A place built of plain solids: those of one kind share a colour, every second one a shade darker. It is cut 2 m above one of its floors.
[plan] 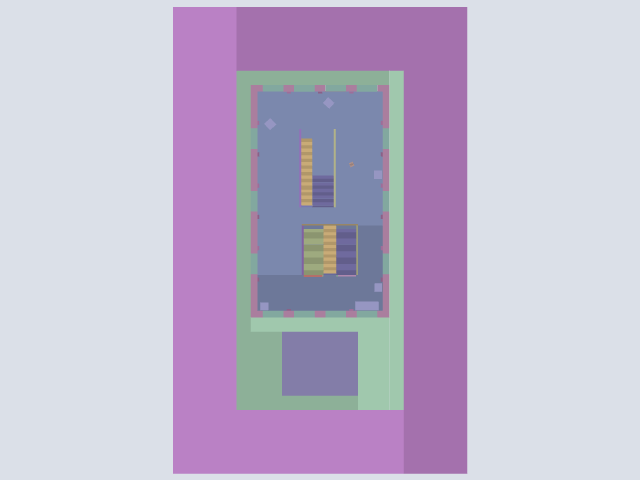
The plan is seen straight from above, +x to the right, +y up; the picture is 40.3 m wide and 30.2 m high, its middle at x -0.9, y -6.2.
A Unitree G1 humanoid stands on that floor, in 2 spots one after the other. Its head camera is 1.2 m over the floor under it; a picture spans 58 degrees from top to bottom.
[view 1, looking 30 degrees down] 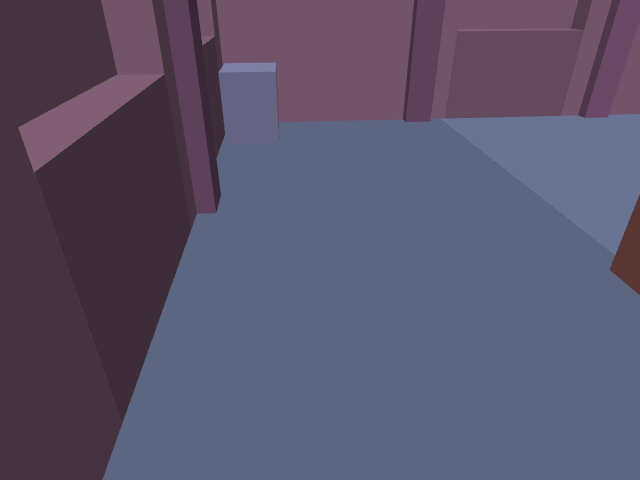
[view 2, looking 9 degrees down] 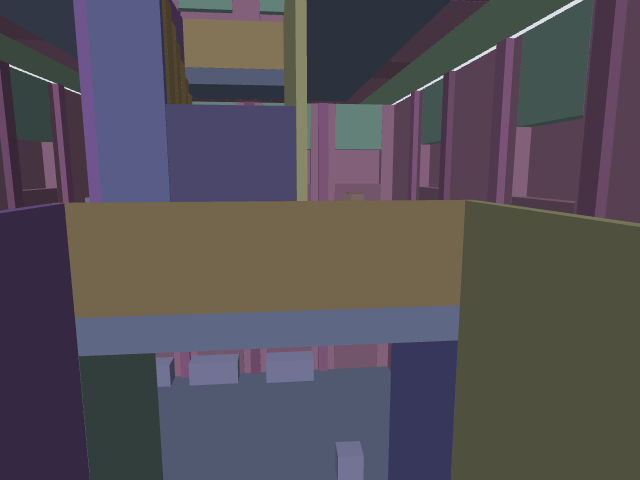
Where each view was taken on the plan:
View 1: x -0.28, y -10.11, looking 175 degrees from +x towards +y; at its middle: floor_storey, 2.40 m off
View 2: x -0.28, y -8.91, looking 84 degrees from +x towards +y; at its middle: parapet_foot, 3.69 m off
